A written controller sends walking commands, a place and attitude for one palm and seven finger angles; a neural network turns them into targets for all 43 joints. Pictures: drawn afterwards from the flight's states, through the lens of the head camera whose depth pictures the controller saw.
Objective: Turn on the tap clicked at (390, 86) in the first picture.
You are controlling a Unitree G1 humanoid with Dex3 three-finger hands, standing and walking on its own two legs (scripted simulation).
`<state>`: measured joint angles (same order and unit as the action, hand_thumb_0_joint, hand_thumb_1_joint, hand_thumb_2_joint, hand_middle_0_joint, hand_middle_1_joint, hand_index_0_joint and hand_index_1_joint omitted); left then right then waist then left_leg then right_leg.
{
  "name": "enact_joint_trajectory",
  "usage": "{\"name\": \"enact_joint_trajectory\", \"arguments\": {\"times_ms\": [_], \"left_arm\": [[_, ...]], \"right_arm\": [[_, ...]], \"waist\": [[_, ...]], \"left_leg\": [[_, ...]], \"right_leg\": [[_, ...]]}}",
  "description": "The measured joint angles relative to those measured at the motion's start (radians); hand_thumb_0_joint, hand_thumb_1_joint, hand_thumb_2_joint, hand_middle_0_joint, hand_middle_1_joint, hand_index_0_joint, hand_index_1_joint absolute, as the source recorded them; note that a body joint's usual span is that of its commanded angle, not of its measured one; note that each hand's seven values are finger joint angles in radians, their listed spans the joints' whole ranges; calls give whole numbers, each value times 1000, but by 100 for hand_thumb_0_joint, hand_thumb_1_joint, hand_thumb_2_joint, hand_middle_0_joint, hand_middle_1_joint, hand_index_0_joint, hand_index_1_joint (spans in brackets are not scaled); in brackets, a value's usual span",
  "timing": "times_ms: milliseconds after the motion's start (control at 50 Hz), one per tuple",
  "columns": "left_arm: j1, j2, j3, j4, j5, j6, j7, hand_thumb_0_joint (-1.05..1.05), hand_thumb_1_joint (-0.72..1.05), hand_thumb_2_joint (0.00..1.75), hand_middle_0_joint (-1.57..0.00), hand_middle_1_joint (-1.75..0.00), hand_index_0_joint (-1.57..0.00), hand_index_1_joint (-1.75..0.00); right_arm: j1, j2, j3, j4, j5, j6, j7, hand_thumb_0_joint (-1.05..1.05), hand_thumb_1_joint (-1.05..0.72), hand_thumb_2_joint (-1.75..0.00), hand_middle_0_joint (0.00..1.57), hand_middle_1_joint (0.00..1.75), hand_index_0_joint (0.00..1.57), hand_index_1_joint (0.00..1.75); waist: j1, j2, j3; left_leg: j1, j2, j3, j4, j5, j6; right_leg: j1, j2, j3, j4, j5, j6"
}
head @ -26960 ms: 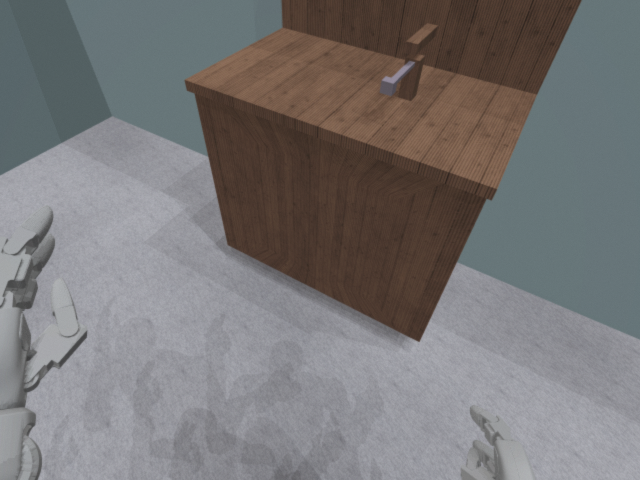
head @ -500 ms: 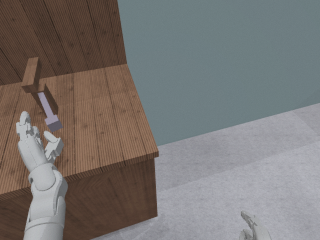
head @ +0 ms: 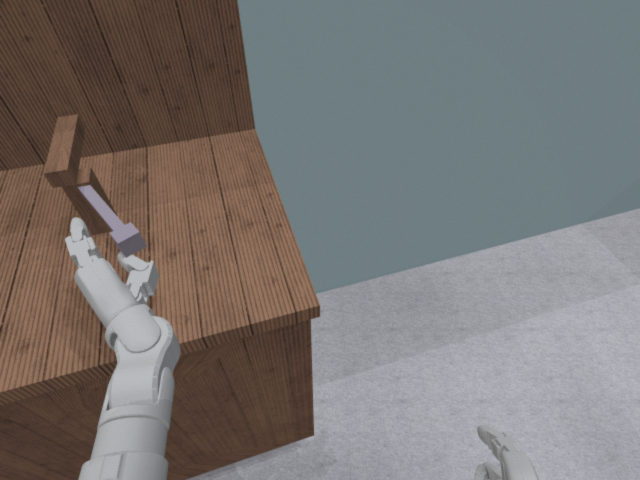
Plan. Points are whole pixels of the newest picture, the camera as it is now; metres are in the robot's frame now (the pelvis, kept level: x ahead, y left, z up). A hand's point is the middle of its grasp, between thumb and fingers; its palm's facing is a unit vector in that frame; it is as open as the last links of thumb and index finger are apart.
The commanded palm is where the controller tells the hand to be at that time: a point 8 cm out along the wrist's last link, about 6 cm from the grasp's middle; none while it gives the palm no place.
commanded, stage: push the lever round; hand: left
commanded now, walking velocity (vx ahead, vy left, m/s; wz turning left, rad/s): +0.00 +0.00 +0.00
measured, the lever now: (128, 239) +0.37 +0.27 +0.11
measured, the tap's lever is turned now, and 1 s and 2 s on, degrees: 26 55 80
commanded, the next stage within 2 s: lift the hand up off the lever in 1.40 s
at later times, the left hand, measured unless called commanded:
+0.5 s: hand (183, 253) +0.37 +0.21 +0.09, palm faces +0.78 -0.62 -0.06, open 7.8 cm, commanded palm +0.32 +0.22 +0.10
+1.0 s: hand (211, 227) +0.41 +0.18 +0.09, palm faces +0.84 -0.54 -0.12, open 8.1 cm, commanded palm +0.36 +0.20 +0.10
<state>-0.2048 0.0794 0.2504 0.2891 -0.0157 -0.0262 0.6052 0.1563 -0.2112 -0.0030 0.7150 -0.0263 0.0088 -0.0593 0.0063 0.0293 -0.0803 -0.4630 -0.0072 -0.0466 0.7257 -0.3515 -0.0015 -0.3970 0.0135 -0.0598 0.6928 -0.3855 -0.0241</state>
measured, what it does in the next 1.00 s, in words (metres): stands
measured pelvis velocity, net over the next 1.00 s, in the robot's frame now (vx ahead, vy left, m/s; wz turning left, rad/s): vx -0.01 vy -0.02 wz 0.02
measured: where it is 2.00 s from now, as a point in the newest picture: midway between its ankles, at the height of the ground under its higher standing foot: outside the picture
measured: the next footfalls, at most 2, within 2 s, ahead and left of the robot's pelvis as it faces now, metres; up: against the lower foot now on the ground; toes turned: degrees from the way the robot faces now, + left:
none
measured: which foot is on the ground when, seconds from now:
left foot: down 0.00-1.00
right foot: down 0.00-1.00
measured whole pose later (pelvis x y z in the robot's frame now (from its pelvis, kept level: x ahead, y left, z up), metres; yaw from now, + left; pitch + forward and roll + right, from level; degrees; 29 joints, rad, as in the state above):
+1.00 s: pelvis -0.01 -0.02 -0.01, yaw +1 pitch +9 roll -1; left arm -0.67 0.00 0.34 0.75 0.11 0.00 0.95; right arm 0.19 -0.20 -0.03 0.80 -0.09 0.05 0.02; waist -0.04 0.04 -0.13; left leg -0.59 0.00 -0.07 0.77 -0.34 -0.03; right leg -0.52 0.02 -0.09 0.75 -0.39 -0.05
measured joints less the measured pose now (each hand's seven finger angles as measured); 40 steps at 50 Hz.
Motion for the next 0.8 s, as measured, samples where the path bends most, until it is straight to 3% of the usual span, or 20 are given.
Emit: {"name": "enact_joint_trajectory", "arguments": {"times_ms": [520,800], "left_arm": [[-175,-104,-52,132,70,47,210,6,92,90,-15,-15,-15,-15],[-359,-106,25,334,106,47,303,4,89,89,-15,-15,-11,-14]], "right_arm": [[-32,27,-13,39,-35,29,43,1,-91,-90,20,29,21,30],[-19,26,-16,68,-49,44,60,1,-91,-90,20,29,21,30]], "waist": [[3,4,-13],[-21,7,-31]], "left_leg": [[-27,-3,-14,14,6,-5],[-82,3,-24,30,12,-17]], "right_leg": [[-21,-2,-14,13,1,-4],[-79,4,-25,38,0,-16]]}}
